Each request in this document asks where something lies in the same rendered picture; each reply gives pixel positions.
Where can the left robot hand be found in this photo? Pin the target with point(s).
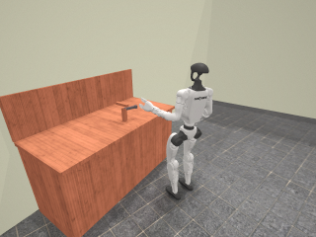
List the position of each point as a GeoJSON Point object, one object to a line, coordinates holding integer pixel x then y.
{"type": "Point", "coordinates": [148, 105]}

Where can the robot head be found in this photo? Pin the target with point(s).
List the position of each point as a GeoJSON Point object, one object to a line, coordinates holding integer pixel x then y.
{"type": "Point", "coordinates": [199, 68]}

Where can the robot right upper arm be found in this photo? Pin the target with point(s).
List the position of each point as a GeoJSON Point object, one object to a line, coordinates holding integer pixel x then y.
{"type": "Point", "coordinates": [208, 106]}

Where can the robot left forearm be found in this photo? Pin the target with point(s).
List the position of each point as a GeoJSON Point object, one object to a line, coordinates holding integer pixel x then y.
{"type": "Point", "coordinates": [163, 114]}

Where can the tap lever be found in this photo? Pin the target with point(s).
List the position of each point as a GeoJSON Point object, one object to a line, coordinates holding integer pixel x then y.
{"type": "Point", "coordinates": [131, 107]}

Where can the robot right foot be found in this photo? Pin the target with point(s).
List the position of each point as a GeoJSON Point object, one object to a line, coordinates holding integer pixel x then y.
{"type": "Point", "coordinates": [183, 182]}

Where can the robot right forearm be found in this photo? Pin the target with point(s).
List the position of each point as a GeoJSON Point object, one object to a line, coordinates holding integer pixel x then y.
{"type": "Point", "coordinates": [203, 117]}

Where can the counter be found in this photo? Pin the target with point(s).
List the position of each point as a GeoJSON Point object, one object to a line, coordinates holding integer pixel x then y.
{"type": "Point", "coordinates": [82, 151]}

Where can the robot left upper arm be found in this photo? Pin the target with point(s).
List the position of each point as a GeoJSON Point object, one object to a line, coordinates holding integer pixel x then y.
{"type": "Point", "coordinates": [181, 97]}

